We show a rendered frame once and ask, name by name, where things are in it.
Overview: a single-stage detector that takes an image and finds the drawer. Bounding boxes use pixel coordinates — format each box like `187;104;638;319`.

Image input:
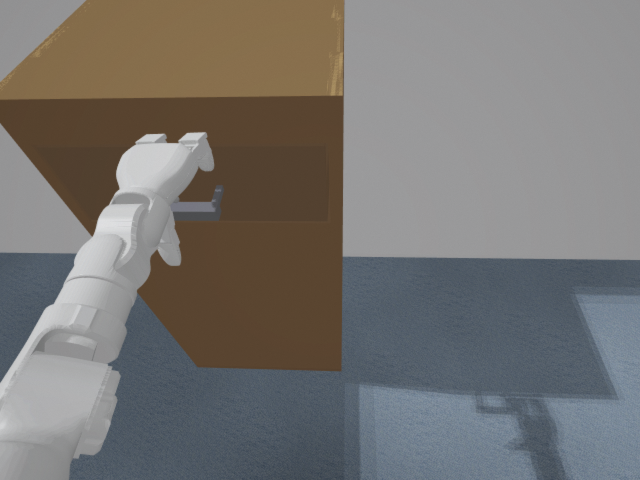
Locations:
36;143;329;221

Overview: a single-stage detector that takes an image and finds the cabinet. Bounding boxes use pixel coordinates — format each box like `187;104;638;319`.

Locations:
0;0;344;371

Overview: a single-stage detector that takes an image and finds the robot left forearm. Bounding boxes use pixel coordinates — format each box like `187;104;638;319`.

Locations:
0;187;170;411

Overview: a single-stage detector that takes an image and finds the left robot hand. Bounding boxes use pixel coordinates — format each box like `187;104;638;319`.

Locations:
116;132;214;266

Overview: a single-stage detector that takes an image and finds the handle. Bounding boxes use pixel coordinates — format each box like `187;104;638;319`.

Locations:
170;185;224;221

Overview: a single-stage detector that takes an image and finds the robot left upper arm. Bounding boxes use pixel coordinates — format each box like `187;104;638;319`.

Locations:
0;351;121;480

